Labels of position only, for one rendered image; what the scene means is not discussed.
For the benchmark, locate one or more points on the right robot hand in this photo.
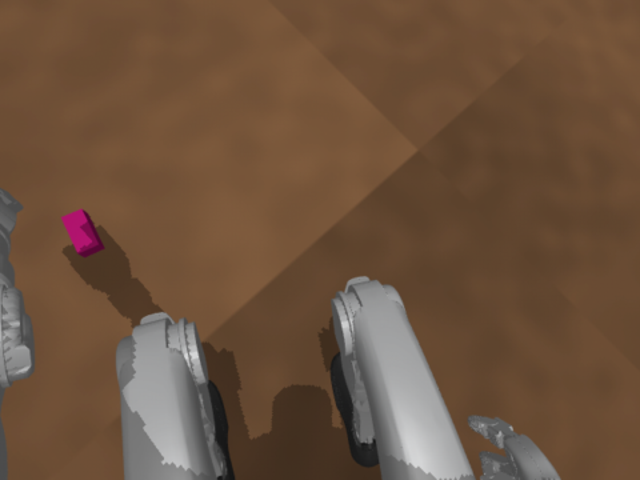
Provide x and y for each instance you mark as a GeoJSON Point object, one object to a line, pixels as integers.
{"type": "Point", "coordinates": [523, 461]}

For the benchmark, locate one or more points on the right robot foot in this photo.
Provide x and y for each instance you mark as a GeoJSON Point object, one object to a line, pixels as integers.
{"type": "Point", "coordinates": [364, 454]}

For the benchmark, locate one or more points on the small box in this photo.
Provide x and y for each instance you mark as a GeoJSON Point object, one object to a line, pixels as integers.
{"type": "Point", "coordinates": [82, 233]}

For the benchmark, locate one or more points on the left robot foot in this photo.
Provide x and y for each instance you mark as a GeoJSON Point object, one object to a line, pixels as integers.
{"type": "Point", "coordinates": [221, 431]}

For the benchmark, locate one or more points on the left robot arm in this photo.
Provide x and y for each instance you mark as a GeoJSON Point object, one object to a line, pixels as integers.
{"type": "Point", "coordinates": [17, 350]}

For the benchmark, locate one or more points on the left robot hand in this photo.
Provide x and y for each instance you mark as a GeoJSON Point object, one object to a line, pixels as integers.
{"type": "Point", "coordinates": [10, 201]}

